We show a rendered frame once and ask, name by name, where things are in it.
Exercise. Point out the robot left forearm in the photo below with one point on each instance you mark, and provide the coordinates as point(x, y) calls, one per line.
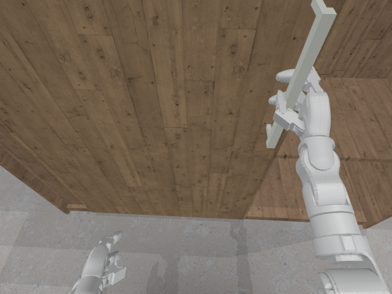
point(88, 285)

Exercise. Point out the right robot upper arm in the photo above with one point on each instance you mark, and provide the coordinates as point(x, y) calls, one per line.
point(349, 281)

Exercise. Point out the wardrobe door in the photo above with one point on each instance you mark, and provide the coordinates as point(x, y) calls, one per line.
point(21, 155)
point(152, 107)

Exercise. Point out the robot right hand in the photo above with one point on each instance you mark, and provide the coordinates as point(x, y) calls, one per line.
point(313, 108)

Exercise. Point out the handle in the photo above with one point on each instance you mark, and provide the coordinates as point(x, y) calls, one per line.
point(317, 35)

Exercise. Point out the robot right forearm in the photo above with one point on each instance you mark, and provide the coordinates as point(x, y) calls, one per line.
point(337, 237)

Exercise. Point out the robot left hand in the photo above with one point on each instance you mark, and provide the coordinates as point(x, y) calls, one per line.
point(99, 261)

